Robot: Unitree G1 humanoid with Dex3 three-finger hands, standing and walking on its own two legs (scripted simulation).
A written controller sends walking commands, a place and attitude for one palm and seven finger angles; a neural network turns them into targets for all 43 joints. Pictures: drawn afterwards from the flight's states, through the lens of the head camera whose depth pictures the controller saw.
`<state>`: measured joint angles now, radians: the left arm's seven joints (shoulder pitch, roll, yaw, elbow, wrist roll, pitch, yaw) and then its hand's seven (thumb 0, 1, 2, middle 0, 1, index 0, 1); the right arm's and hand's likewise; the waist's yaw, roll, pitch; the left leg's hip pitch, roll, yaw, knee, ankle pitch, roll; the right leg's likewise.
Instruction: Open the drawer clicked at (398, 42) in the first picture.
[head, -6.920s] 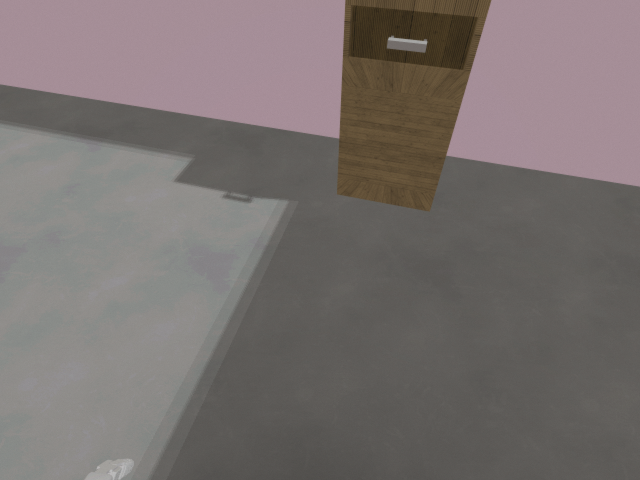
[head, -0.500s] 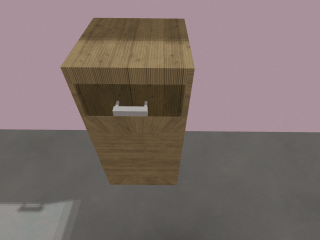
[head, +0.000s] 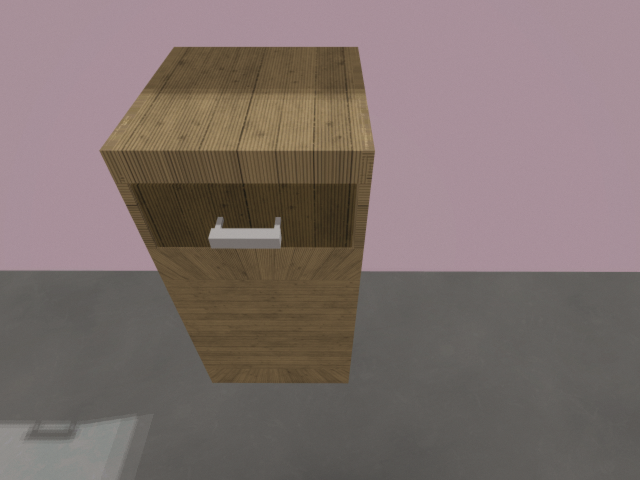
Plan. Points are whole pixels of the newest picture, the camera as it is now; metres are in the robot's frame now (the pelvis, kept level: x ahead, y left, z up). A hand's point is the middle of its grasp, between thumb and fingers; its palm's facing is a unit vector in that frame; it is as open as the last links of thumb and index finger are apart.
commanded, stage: come to a stop and stand still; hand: left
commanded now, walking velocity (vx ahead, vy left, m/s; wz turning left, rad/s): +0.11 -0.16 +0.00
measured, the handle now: (247, 230) +0.54 +0.16 -0.03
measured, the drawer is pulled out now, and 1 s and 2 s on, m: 0.00 0.00 0.00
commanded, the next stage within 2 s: look again from close up in 1.68 s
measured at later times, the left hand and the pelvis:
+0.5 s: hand out of the picture +0.04 +0.16 -0.17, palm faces +0.07 -0.97 -0.21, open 7.3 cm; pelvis +0.04 -0.02 +0.00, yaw +1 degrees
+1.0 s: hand out of the picture +0.05 +0.20 -0.16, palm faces +0.00 -0.98 -0.22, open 7.4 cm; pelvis +0.02 +0.02 +0.00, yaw +1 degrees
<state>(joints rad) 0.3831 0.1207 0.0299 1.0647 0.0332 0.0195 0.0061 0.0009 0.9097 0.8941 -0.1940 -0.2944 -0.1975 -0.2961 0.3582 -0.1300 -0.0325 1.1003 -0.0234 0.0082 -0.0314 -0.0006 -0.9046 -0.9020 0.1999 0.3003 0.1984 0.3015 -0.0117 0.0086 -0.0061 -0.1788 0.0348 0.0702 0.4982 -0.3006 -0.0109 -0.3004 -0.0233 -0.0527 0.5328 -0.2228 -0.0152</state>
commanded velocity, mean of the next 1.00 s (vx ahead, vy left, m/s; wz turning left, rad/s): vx -0.04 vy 0.02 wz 0.00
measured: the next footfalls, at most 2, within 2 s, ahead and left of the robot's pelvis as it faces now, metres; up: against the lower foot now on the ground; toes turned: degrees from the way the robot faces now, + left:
none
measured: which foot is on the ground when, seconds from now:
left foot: down 0.00-1.00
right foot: down 0.00-1.00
